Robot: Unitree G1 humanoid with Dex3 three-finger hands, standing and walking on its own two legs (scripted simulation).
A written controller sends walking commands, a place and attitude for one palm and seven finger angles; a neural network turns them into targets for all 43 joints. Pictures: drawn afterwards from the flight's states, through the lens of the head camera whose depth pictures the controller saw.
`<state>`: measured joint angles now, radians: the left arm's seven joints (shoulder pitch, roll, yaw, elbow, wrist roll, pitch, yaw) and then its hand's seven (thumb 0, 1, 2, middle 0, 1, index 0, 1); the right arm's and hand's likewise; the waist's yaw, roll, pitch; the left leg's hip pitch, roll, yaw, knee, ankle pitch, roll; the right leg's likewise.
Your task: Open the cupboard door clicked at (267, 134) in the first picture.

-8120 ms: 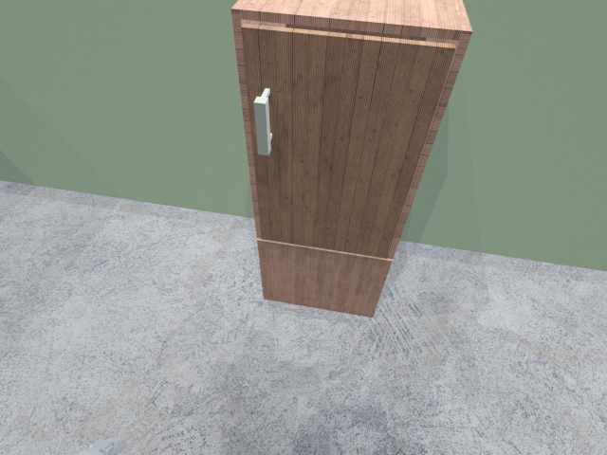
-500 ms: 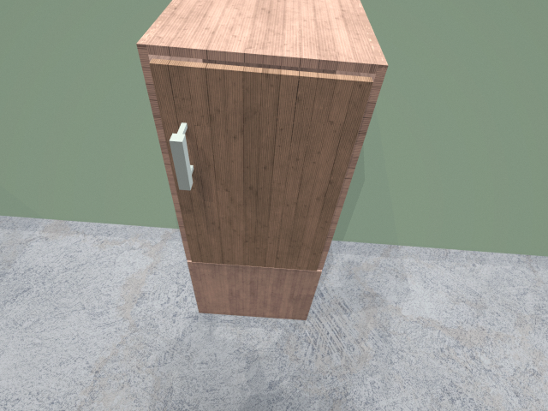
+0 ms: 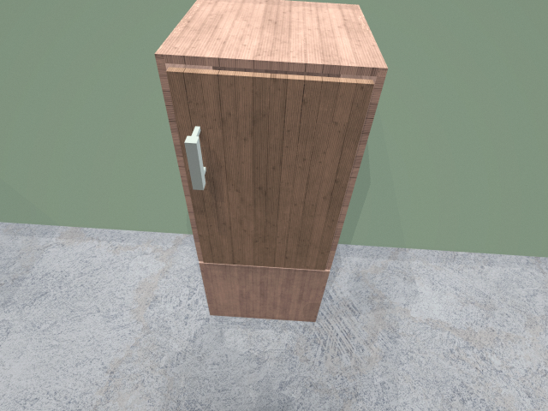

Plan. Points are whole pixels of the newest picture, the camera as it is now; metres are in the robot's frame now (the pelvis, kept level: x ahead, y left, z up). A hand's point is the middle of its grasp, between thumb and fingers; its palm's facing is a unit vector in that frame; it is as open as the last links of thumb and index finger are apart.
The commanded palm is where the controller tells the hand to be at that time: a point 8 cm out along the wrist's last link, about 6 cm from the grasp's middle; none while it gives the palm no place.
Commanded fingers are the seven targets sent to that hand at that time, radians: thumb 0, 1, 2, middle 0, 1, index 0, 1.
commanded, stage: look again from close up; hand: left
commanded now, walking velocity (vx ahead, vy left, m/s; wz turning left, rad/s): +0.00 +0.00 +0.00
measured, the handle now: (198, 158) +0.58 +0.20 +0.05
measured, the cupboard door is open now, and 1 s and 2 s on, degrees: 0 0 0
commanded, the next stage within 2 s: shuffle to correct the standing spot in 0.52 s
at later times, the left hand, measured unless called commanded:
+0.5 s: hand out of the picture -0.02 +0.18 -0.20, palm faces +0.04 -0.99 -0.11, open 7.4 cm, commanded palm none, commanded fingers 0.00 0.90 0.90 -0.20 -0.30 -0.20 -0.30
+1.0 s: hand out of the picture -0.11 +0.24 -0.20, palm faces +0.02 -0.99 -0.10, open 7.4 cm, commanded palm none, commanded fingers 0.00 0.90 0.90 -0.20 -0.30 -0.20 -0.30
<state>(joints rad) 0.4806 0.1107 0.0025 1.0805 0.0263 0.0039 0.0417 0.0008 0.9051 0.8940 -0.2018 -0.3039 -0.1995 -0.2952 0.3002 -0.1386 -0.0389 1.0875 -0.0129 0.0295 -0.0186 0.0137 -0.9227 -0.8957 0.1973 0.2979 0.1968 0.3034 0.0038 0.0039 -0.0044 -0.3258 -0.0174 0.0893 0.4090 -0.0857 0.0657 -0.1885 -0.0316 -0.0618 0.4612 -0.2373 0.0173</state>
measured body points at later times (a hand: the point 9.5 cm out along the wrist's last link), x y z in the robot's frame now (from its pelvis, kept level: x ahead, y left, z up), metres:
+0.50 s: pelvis -0.04 +0.03 -0.01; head -0.06 +0.07 +0.44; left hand -0.02 +0.24 -0.18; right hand -0.10 -0.17 -0.16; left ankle +0.06 +0.07 -0.74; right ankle -0.05 -0.12 -0.69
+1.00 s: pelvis -0.06 +0.09 -0.01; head -0.06 +0.11 +0.44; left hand -0.11 +0.29 -0.18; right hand -0.13 -0.14 -0.16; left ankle -0.02 +0.17 -0.74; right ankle -0.15 -0.03 -0.71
